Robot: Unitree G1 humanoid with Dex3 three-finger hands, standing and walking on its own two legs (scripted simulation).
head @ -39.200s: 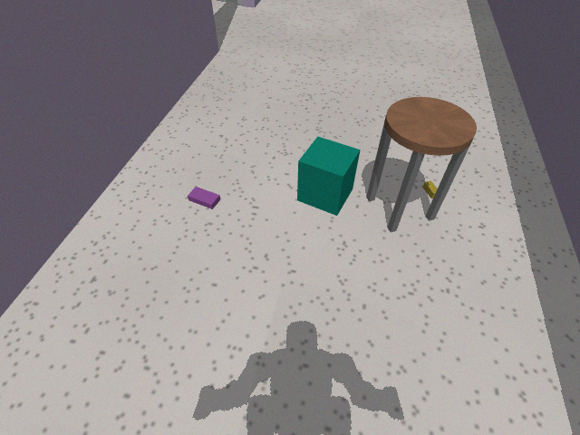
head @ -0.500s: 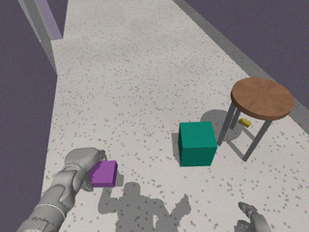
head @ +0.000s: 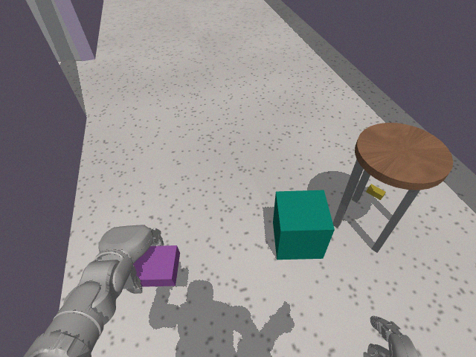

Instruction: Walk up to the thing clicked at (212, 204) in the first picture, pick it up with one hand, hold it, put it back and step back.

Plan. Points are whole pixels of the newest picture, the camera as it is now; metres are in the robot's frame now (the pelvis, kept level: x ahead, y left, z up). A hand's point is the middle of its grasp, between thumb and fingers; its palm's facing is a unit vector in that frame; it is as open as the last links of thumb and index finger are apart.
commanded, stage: crouch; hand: left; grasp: from above
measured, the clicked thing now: (142, 266) +0.30 +0.22 -0.07
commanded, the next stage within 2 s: lower in 1.86 s
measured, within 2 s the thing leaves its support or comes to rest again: neither
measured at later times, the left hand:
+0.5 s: hand (150, 283) +0.33 +0.24 -0.22, palm faces -0.43 +0.04 -0.90, open 9.6 cm
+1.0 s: hand (167, 303) +0.36 +0.26 -0.46, palm faces -0.47 -0.02 -0.88, open 9.6 cm
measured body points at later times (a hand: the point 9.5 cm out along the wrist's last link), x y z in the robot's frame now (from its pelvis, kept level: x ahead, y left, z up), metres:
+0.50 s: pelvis -0.04 +0.00 -0.11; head +0.08 +0.02 +0.33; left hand +0.34 +0.24 -0.17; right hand +0.05 -0.29 -0.22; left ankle +0.01 +0.12 -0.74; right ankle +0.00 -0.13 -0.74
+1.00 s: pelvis -0.07 +0.00 -0.31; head +0.14 +0.04 +0.09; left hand +0.38 +0.26 -0.41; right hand -0.01 -0.27 -0.43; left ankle +0.01 +0.12 -0.74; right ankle +0.00 -0.13 -0.74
